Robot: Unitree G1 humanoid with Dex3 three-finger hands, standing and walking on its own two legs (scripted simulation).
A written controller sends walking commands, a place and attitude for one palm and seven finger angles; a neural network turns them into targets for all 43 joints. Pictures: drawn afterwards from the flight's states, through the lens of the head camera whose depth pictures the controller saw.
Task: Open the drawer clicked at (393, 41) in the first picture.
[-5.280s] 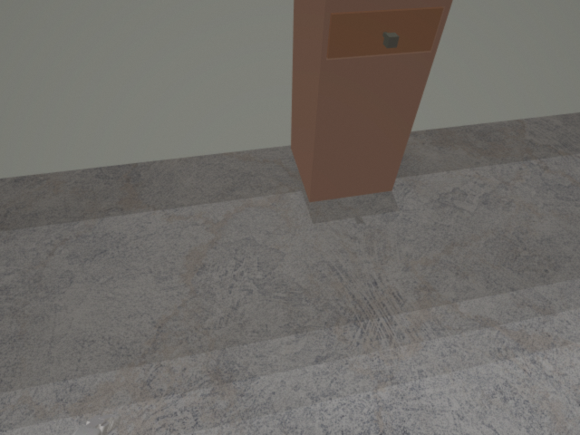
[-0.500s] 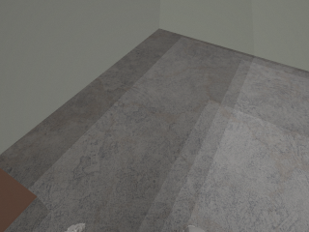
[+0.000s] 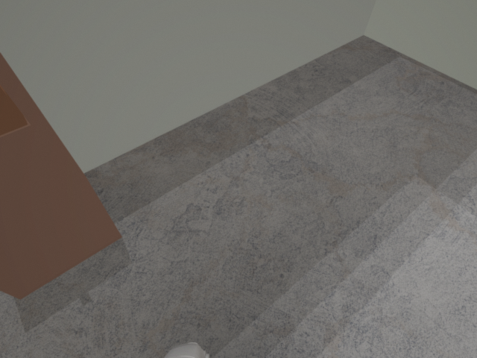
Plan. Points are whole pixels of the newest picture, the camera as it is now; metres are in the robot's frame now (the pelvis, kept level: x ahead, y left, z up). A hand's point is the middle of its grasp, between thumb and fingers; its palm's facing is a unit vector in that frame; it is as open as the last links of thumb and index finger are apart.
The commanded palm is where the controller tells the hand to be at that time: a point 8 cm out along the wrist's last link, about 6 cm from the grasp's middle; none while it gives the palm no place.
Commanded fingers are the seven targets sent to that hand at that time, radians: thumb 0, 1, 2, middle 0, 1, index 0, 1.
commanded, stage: turn to face it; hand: left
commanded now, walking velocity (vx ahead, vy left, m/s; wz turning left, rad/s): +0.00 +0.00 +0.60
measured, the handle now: out of the picture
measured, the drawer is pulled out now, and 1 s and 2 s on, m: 0.00 0.00 0.00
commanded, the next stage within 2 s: take the last steps up to it in 1.18 s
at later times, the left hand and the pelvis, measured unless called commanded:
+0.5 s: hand out of the picture +0.07 +0.25 -0.14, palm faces +0.28 -0.93 -0.25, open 7.4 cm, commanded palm none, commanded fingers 0.00 0.90 0.90 -0.20 -0.30 -0.20 -0.30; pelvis -0.01 +0.01 +0.00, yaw +16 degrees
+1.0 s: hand out of the picture -0.12 +0.22 -0.18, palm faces +0.58 -0.78 -0.24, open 7.4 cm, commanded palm none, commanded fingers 0.00 0.90 0.90 -0.20 -0.30 -0.20 -0.30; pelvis -0.03 +0.03 -0.01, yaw +34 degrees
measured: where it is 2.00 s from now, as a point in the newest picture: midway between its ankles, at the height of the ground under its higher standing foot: outside the picture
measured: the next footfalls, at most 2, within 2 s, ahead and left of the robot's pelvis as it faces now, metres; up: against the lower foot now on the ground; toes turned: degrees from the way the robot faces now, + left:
left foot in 0.06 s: +0.05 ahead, +0.13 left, +0.00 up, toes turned +9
right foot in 0.56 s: +0.07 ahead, -0.11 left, +0.00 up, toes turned +18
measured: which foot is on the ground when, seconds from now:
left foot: up 0.00-0.04, down 0.06-0.56, up 0.58-0.94, down 0.96-1.00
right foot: down 0.00-0.06, up 0.08-0.54, down 0.56-0.98, up 1.00-1.00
